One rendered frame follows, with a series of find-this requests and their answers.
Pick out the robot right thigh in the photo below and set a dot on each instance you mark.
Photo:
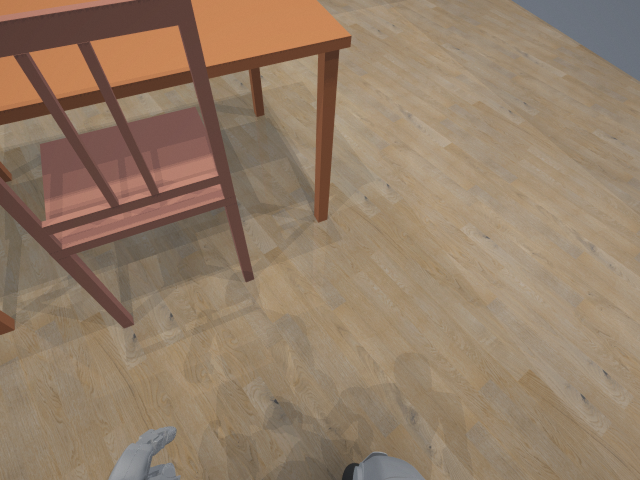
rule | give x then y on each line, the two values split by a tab
386	468

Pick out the table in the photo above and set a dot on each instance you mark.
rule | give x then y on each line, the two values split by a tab
235	35

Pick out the chair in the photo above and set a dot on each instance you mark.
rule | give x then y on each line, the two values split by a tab
116	182

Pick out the robot left hand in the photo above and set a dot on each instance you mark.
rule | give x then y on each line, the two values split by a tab
135	461

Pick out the right robot shin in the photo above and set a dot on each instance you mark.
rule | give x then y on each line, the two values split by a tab
375	454

